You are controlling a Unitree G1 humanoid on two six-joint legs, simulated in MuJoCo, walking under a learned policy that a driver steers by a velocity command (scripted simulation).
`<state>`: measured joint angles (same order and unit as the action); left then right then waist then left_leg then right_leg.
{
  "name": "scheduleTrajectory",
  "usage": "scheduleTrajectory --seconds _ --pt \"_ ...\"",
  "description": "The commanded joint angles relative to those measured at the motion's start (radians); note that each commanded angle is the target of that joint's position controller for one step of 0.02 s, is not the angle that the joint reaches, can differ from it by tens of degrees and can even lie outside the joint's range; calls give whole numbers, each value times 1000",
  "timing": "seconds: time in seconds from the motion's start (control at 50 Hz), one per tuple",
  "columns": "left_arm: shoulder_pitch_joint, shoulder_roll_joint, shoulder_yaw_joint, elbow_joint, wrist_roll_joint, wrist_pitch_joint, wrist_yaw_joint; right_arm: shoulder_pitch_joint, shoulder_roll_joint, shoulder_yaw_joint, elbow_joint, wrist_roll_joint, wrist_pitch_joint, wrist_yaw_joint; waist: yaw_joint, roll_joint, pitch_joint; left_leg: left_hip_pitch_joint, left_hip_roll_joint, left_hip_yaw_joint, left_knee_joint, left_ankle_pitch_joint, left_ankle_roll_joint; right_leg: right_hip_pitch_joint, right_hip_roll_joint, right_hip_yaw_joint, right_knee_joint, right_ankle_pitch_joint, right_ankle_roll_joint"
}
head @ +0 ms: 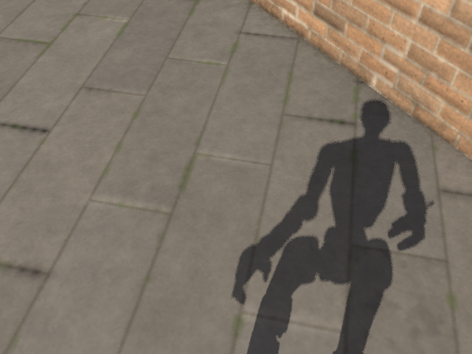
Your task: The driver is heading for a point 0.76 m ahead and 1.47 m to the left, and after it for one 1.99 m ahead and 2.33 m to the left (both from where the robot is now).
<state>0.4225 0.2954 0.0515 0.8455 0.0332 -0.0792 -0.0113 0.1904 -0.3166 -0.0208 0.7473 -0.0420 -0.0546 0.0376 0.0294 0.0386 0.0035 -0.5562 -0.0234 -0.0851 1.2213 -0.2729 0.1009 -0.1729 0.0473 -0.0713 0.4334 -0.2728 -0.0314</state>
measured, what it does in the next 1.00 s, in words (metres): walks ahead, turning left: left foot, then right foot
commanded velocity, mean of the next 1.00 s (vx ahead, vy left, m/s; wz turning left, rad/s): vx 1.00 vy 0.00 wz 0.75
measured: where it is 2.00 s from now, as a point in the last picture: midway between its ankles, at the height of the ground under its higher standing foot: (28, 130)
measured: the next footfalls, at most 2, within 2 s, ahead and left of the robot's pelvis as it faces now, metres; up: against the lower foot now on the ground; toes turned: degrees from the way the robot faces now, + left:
left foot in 0.26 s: +0.45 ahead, +0.07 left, +0.00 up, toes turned +7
right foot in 0.66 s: +0.91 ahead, +0.01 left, +0.00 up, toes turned +28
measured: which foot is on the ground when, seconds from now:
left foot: up 0.00-0.24, down 0.26-0.68, up 0.70-1.00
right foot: down 0.00-0.26, up 0.28-0.64, down 0.66-1.00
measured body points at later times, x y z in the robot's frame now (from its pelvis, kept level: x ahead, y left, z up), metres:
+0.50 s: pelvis +0.49 +0.06 +0.00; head +0.51 +0.06 +0.45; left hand +0.64 +0.34 -0.07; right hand +0.52 -0.25 -0.12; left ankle +0.41 +0.07 -0.74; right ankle +0.64 -0.10 -0.67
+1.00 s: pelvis +0.94 +0.20 -0.02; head +0.95 +0.23 +0.43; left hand +0.68 +0.36 -0.14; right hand +1.30 +0.22 -0.05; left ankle +1.02 +0.38 -0.68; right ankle +0.88 -0.01 -0.74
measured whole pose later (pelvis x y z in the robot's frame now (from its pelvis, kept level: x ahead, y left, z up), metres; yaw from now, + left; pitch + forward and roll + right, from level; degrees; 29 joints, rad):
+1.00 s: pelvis +0.94 +0.20 -0.02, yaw +44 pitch +1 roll -3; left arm 0.51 0.32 0.06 0.91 0.02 -0.09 0.00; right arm -0.06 -0.34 -0.03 0.59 -0.03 0.00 0.09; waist 0.07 0.03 0.04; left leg -0.79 0.05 0.09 0.91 -0.05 0.14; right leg 0.17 -0.01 -0.28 0.22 -0.40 0.06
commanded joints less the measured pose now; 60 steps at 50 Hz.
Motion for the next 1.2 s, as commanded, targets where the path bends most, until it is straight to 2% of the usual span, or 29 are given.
scheduleTrajectory --seconds 0.02,0.12,0.18,0.24,0.26,0.28,0.3,0.32,0.36,0.4,0.48,0.58,0.62,0.64,0.66,0.68,0.7,0.72,0.76,0.84,0.98,1.02,1.06,1.08,1.1,1.12,1.14,1.16,1.2 --pt "0 92 11 -25 -16 -39 -6 -112 -28 15 -119 -6 -4 16 -38 -93 121 -217 66 -16 -154 95 -24 -5 -244 269 -357 13 -149" --pt "47 127 14 14 -32 -64 -13 -277 1 42 -158 15 -15 44 -8 -65 145 26 50 158 -559 396 11 3 -216 15 -502 460 -106" --pt "87 162 16 31 -17 -51 6 -251 -35 29 -135 7 -14 31 -29 -127 64 67 -43 232 -604 322 56 250 -238 -78 -330 1054 -57" --pt "39 211 26 18 10 1 41 144 -111 -13 -10 10 -11 8 -219 -191 -169 453 -131 231 -623 147 118 268 -265 -115 275 1367 -22" --pt "12 212 27 0 16 6 44 318 -162 -45 39 5 -3 -7 -288 -152 -231 689 -72 118 -640 45 150 80 -234 -116 600 1138 -17" --pt "6 90 6 -52 9 -13 25 289 -248 -80 39 17 20 -29 -176 156 -253 920 156 -294 -678 -12 207 -301 -54 -100 988 80 31" --pt "30 114 -3 -132 -22 -28 12 253 -296 -95 12 15 28 -27 -131 201 -402 1103 308 -765 -858 -68 398 -601 21 96 1213 -172 45" --pt "-100 135 -10 -146 -12 -41 18 237 -242 -97 16 17 25 -34 -159 -4 -272 1029 273 -681 -912 3 354 -682 -59 162 1146 -80 25" --pt "-185 101 -25 -172 8 -44 18 210 -168 -87 66 31 7 -45 -70 -112 -36 671 179 -477 -954 151 274 -591 -135 153 907 -76 28" --pt "-173 89 -32 -174 44 -2 9 176 -121 -66 66 33 -10 -52 2 -106 19 470 107 -376 -975 218 250 -487 -154 145 804 -125 57" --pt "-395 50 -54 -285 31 22 -14 174 -142 -73 53 37 -36 -39 -18 -36 126 200 33 -318 -1090 223 236 -398 -152 69 459 38 103" --pt "-477 70 -51 -320 -4 14 -12 233 -184 -98 67 56 -39 -24 -85 -7 62 284 39 -310 -1045 520 129 -152 -79 63 155 387 66" --pt "-385 125 -29 -296 -1 11 5 242 -212 -105 73 51 -33 -34 -45 -13 -20 402 36 -312 -857 778 83 -28 -33 71 102 279 45" --pt "-242 165 -8 -261 -4 6 19 220 -247 -111 71 43 -30 -33 36 -16 -108 402 25 -301 -656 844 58 129 -22 71 103 193 35" --pt "-40 210 16 -215 0 3 38 172 -243 -110 61 34 -37 -28 154 -16 -198 287 -13 -278 -403 771 37 359 -78 100 131 107 21" --pt "160 276 40 -182 29 -1 59 153 -94 -72 27 27 -47 -32 197 -174 -324 121 -80 -198 -36 180 37 574 -321 343 116 -236 -6" --pt "55 339 55 -193 43 4 47 285 -19 -40 -38 80 -40 -36 50 -506 -454 -114 -139 -81 202 -232 12 663 -574 935 -126 -434 -107" --pt "-63 223 47 -219 30 13 39 199 -110 -44 -3 43 -20 -49 56 -289 -284 -205 -30 -52 229 -111 24 509 -506 891 -169 -560 -107" --pt "-123 104 19 -191 31 15 31 78 -113 -51 -7 20 0 -25 45 -77 -72 -191 47 -11 151 -8 11 269 -418 548 -162 -244 -94" --pt "-45 41 2 -75 -7 -18 9 -42 -5 -23 -93 8 50 20 -11 -113 44 -229 122 11 100 -6 10 122 -352 204 -228 94 -39" --pt "-55 115 14 -29 -9 -45 14 -270 -11 5 -210 11 50 68 -47 -71 144 -48 59 227 -389 284 54 55 -251 -203 -332 633 5" --pt "-18 172 27 -31 -10 -30 24 -226 -37 -5 -186 14 46 61 -79 -104 83 57 -19 282 -437 249 84 166 -267 -225 -206 1091 14" --pt "-44 239 43 -49 -7 2 36 -17 -93 -31 -126 16 43 40 -201 -150 -39 282 -78 273 -442 146 116 196 -307 -214 100 1343 11" --pt "-89 251 48 -73 -5 18 37 187 -136 -56 -65 15 42 25 -289 -153 -129 507 -92 229 -473 110 148 116 -324 -187 354 1320 -1" --pt "-102 229 47 -82 6 27 29 319 -179 -89 -2 20 44 0 -316 -72 -176 758 -81 136 -544 56 176 -86 -263 -176 694 845 13" --pt "-99 95 15 -122 24 27 11 227 -260 -113 -12 43 58 -24 -194 180 -97 802 80 -150 -573 103 217 -380 -77 -167 1087 -177 44" --pt "-65 114 10 -249 -2 6 12 193 -341 -122 -76 8 70 -23 -129 192 -298 1048 254 -673 -784 6 410 -673 -19 53 1263 -259 71" --pt "-164 150 5 -262 1 -22 11 228 -299 -125 -74 10 71 -37 -167 22 -245 974 278 -762 -939 -129 383 -735 -75 147 1184 -166 66" --pt "-209 137 -6 -247 10 -27 16 172 -219 -106 -33 20 40 -51 -68 -113 -2 645 201 -599 -978 15 315 -649 -145 145 974 -115 72"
